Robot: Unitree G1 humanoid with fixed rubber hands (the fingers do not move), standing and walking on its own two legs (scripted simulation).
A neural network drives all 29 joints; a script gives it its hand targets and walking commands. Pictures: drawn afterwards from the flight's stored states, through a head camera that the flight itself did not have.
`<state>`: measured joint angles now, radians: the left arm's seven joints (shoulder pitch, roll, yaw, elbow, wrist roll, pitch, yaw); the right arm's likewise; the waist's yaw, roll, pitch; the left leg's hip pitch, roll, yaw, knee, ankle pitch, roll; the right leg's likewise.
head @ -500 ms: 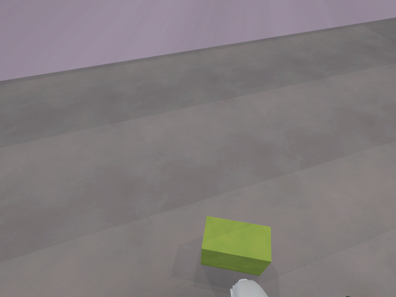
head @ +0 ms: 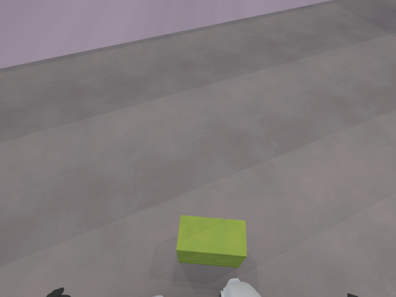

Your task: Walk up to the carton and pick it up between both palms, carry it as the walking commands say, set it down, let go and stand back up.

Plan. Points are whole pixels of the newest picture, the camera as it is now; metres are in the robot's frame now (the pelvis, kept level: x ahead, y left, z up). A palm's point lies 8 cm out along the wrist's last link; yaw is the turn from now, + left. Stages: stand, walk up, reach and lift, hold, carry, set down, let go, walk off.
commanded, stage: walk up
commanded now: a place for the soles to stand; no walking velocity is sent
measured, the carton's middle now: (210, 242) +0.40 -0.07 -0.63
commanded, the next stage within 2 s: none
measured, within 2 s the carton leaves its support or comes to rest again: neither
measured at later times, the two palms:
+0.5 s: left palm out of the picture +0.11 +0.29 -0.08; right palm out of the picture +0.05 -0.35 -0.10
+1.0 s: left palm out of the picture +0.15 +0.26 -0.08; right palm out of the picture +0.06 -0.36 -0.09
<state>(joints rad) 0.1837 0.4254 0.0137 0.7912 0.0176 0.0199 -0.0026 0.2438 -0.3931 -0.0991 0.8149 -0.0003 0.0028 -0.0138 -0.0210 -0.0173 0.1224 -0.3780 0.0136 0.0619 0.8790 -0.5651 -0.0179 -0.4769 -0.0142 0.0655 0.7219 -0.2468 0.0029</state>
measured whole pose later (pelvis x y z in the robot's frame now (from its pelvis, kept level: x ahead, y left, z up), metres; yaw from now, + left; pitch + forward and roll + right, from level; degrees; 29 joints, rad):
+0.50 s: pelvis +0.00 -0.02 +0.00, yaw -5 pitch -1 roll -1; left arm 0.26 0.43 0.01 0.79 0.02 -0.05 0.02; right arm 0.20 -0.39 -0.09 0.82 0.00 0.04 0.00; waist -0.02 0.04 0.12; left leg -0.34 0.06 0.06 0.79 -0.51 -0.01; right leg -0.37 0.02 0.09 0.71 -0.32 0.01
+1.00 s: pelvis +0.00 -0.04 +0.00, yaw -7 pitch -1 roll +0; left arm 0.22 0.42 0.01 0.79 0.02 -0.05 0.02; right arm 0.19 -0.39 -0.08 0.82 0.00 0.01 0.01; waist -0.02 0.02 0.09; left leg -0.31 0.09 0.08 0.75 -0.41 -0.01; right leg -0.34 0.02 0.07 0.73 -0.37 0.01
